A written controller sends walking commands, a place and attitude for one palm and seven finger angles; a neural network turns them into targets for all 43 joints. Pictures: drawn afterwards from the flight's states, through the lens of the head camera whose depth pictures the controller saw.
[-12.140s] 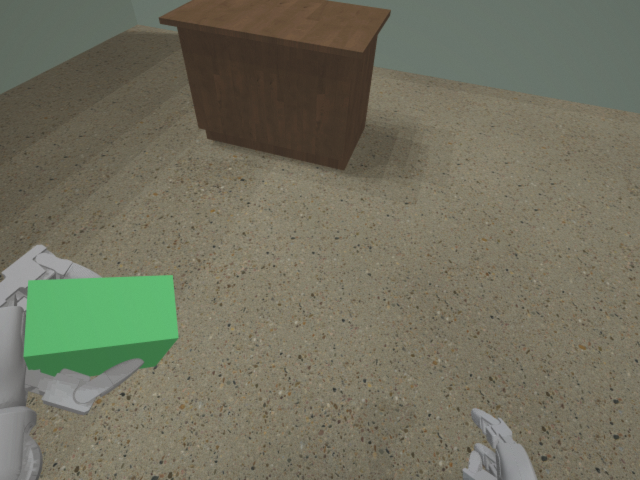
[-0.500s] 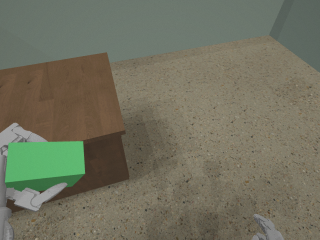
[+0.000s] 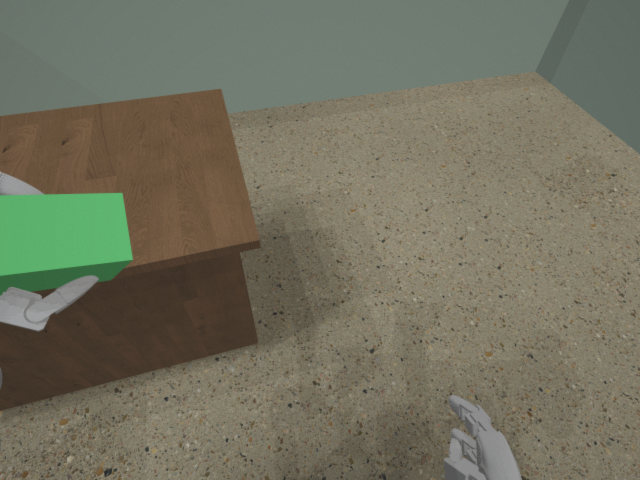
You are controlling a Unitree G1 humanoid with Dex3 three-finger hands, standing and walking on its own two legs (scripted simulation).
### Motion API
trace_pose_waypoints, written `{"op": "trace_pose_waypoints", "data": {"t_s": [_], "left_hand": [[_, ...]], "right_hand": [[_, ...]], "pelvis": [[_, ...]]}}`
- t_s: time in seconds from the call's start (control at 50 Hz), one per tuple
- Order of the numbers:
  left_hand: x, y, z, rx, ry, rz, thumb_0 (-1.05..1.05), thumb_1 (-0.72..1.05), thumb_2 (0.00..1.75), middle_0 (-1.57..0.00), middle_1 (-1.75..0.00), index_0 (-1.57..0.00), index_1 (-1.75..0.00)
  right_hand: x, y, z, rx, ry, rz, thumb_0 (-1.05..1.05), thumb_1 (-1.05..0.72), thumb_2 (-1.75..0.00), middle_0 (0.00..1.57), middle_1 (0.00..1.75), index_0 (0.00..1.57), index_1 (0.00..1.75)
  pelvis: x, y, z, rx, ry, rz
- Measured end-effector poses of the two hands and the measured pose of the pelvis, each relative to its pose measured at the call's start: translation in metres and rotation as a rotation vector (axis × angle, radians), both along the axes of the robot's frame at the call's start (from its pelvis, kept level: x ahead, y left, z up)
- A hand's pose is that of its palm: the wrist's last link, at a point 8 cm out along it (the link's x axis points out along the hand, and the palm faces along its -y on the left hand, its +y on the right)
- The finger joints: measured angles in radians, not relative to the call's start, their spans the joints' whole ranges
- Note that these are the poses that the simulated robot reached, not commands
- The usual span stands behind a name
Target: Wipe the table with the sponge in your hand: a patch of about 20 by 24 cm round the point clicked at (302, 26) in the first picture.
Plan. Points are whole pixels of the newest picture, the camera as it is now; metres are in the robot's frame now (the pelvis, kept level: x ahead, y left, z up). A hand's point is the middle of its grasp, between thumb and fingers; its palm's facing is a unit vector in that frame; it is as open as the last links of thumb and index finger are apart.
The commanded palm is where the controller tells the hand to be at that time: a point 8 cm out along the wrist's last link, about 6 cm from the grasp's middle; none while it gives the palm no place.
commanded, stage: look again from close up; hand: left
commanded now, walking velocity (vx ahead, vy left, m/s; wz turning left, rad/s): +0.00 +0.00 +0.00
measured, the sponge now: (71, 245) +0.27 +0.26 +0.19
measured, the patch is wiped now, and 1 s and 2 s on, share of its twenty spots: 0.00 0.00 0.00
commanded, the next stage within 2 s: shuffle to correct the standing spot in 0.16 s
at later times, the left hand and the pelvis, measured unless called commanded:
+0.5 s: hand (41, 270) +0.25 +0.29 +0.17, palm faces +0.41 -0.83 -0.38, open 10.3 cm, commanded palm +0.20 +0.33 +0.18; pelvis +0.03 +0.05 +0.00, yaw -1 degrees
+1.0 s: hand (70, 199) +0.34 +0.31 +0.17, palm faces +0.29 -0.84 -0.47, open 10.3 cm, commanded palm +0.28 +0.36 +0.18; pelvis +0.10 +0.09 -0.02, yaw -4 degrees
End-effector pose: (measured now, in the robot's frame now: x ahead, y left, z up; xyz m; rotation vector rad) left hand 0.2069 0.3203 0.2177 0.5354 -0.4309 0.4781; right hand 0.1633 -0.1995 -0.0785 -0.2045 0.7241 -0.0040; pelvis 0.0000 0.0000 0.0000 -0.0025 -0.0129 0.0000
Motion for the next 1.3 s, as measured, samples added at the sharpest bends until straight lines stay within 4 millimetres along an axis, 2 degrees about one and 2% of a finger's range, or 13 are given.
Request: {"op": "trace_pose_waypoints", "data": {"t_s": [0.06,0.14,0.22,0.34,0.46,0.58,0.68,0.82,0.96,1.08,1.18,1.22,1.3], "left_hand": [[0.002,-0.011,-0.01,-0.059,0.025,-0.057,-0.01,-0.52,1.01,-0.7,-1.38,-0.72,-1.37],[-0.003,-0.03,-0.039,-0.106,0.166,-0.183,-0.01,-0.52,1.01,-0.7,-1.38,-0.72,-1.37],[-0.009,-0.017,-0.056,-0.081,0.272,-0.182,-0.01,-0.52,1.01,-0.7,-1.38,-0.72,-1.37],[-0.011,0.016,-0.04,-0.04,0.208,-0.056,-0.01,-0.52,1.01,-0.71,-1.38,-0.72,-1.37],[-0.004,0.01,-0.03,-0.067,0.119,-0.081,-0.01,-0.52,1.01,-0.71,-1.38,-0.72,-1.37],[0.021,0.013,-0.043,-0.077,0.155,-0.103,-0.01,-0.52,1.01,-0.71,-1.38,-0.72,-1.37],[0.046,0.021,-0.05,-0.078,0.163,-0.105,-0.01,-0.52,1.01,-0.71,-1.38,-0.72,-1.37],[0.072,0.023,-0.047,-0.052,0.137,-0.182,-0.01,-0.52,1.01,-0.71,-1.38,-0.73,-1.37],[0.097,0.025,-0.033,0.037,0.157,-0.234,-0.01,-0.52,1.01,-0.71,-1.38,-0.73,-1.37],[0.107,0.053,-0.032,0.033,0.158,-0.218,-0.01,-0.52,1.02,-0.71,-1.38,-0.73,-1.36],[0.134,0.076,-0.039,-0.006,0.134,-0.276,-0.01,-0.52,1.02,-0.71,-1.38,-0.73,-1.36],[0.146,0.087,-0.041,0.015,0.109,-0.305,-0.01,-0.52,1.02,-0.71,-1.38,-0.73,-1.36],[0.166,0.112,-0.039,0.058,0.111,-0.286,-0.01,-0.52,1.02,-0.71,-1.38,-0.73,-1.36]], "right_hand": [[-0.014,-0.008,0.006,-0.019,-0.004,-0.044,0.02,-0.9,-0.9,0.2,0.3,0.21,0.3],[-0.028,-0.017,0.013,-0.071,0.015,-0.111,0.02,-0.9,-0.9,0.2,0.3,0.21,0.3],[-0.033,-0.017,0.017,-0.119,0.043,-0.132,0.02,-0.9,-0.9,0.2,0.3,0.2,0.3],[-0.011,-0.001,0.014,-0.127,0.038,-0.063,0.02,-0.9,-0.9,0.2,0.3,0.2,0.3],[0.029,0.021,0.015,-0.085,-0.05,-0.026,0.02,-0.9,-0.9,0.2,0.3,0.21,0.3],[0.061,0.034,0.017,-0.049,-0.113,-0.044,0.02,-0.9,-0.9,0.2,0.3,0.21,0.3],[0.075,0.034,0.011,-0.056,-0.093,-0.053,0.01,-0.9,-0.9,0.2,0.3,0.21,0.3],[0.075,0.031,0.001,-0.094,-0.022,-0.104,0.02,-0.9,-0.9,0.2,0.3,0.21,0.3],[0.069,0.04,-0.016,-0.057,0.047,-0.141,0.01,-0.9,-0.9,0.2,0.3,0.2,0.3],[0.074,0.052,-0.009,-0.064,0.104,-0.182,0.02,-0.9,-0.9,0.2,0.3,0.21,0.3],[0.089,0.072,-0.003,-0.12,0.048,-0.236,0.02,-0.9,-0.9,0.2,0.3,0.2,0.3],[0.098,0.084,-0.007,-0.13,0.01,-0.269,0.02,-0.9,-0.9,0.2,0.3,0.2,0.3],[0.112,0.121,-0.008,-0.067,-0.024,-0.272,0.02,-0.9,-0.9,0.2,0.3,0.2,0.3]], "pelvis": [[0.002,0.011,0.003,-0.005,-0.004,-0.011],[0.007,0.024,0.005,-0.008,-0.006,-0.02],[0.01,0.03,0.006,-0.006,-0.002,-0.015],[0.013,0.037,0.005,-0.015,0.004,0.0],[0.027,0.047,0.0,-0.02,0.007,-0.01],[0.048,0.053,-0.006,-0.016,0.009,-0.025],[0.062,0.057,-0.013,-0.025,0.016,-0.03],[0.076,0.074,-0.018,-0.011,0.017,-0.063],[0.097,0.085,-0.018,-0.047,-0.004,-0.044],[0.114,0.109,-0.009,-0.036,-0.004,-0.112],[0.133,0.147,-0.015,-0.028,-0.029,-0.124],[0.138,0.162,-0.024,-0.023,-0.037,-0.124],[0.141,0.176,-0.023,0.007,-0.033,-0.137]]}}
